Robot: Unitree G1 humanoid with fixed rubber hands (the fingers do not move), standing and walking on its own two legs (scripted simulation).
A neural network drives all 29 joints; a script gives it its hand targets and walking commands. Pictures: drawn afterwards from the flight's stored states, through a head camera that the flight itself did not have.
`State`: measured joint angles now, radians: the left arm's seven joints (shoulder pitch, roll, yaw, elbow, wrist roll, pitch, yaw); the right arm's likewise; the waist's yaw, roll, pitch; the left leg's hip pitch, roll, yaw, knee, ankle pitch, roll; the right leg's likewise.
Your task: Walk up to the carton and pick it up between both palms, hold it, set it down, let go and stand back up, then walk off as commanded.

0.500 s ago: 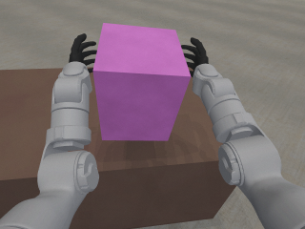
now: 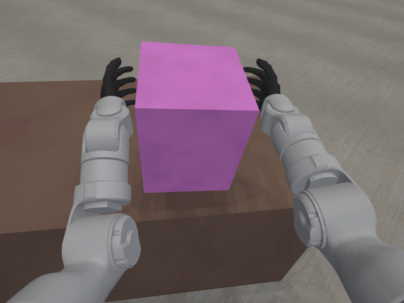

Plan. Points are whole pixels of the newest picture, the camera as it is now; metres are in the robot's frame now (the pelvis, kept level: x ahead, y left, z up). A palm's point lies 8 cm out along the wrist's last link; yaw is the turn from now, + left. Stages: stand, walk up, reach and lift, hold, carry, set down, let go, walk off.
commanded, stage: set down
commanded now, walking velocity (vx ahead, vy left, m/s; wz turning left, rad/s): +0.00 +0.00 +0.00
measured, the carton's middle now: (188, 121) +0.46 +0.03 +0.13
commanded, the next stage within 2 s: none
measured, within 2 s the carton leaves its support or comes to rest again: neither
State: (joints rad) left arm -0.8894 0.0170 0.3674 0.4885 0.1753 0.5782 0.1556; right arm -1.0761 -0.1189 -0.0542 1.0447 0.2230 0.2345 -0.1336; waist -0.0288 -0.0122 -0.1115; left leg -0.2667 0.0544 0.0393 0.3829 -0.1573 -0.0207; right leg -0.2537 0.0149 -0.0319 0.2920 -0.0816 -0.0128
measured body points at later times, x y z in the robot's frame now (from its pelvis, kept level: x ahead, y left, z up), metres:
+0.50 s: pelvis +0.01 +0.00 +0.00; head +0.01 +0.00 +0.45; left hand +0.44 +0.16 +0.20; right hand +0.46 -0.14 +0.20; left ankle +0.02 +0.13 -0.75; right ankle +0.04 -0.12 -0.75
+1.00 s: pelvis +0.02 +0.00 +0.00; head +0.02 -0.01 +0.45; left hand +0.44 +0.15 +0.17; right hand +0.48 -0.14 +0.17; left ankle +0.02 +0.13 -0.75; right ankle +0.04 -0.12 -0.75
